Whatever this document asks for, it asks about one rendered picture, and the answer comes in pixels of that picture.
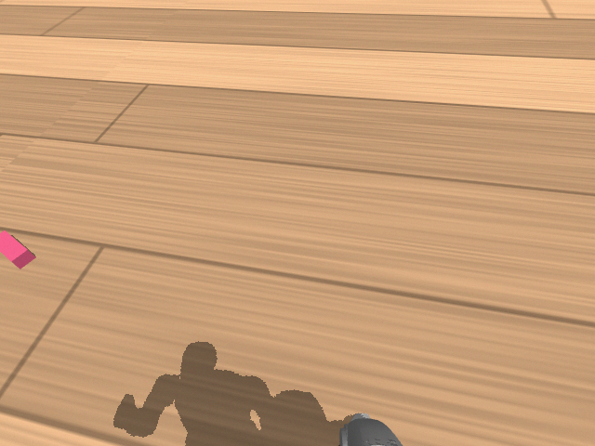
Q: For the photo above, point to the carton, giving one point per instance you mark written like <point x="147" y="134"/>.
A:
<point x="14" y="251"/>

